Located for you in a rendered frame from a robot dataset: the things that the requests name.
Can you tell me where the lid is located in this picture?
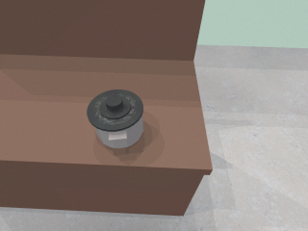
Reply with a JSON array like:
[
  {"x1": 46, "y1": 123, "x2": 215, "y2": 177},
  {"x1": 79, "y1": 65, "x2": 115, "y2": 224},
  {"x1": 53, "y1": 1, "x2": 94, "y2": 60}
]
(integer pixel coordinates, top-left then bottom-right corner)
[{"x1": 87, "y1": 90, "x2": 143, "y2": 132}]

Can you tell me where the pot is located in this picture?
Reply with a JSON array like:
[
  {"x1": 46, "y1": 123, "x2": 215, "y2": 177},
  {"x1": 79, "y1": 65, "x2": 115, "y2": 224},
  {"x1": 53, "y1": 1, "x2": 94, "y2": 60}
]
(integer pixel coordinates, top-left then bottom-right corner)
[{"x1": 94, "y1": 115, "x2": 143, "y2": 148}]

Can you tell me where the knob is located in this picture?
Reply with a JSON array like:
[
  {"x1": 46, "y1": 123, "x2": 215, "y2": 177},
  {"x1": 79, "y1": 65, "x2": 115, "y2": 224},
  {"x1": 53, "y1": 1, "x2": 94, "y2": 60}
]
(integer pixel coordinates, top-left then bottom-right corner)
[{"x1": 105, "y1": 94, "x2": 123, "y2": 111}]

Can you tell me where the table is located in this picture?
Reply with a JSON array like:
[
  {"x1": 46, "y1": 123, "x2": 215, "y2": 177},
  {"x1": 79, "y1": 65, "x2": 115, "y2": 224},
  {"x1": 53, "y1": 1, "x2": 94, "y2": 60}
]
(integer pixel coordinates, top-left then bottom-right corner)
[{"x1": 0, "y1": 0, "x2": 213, "y2": 217}]

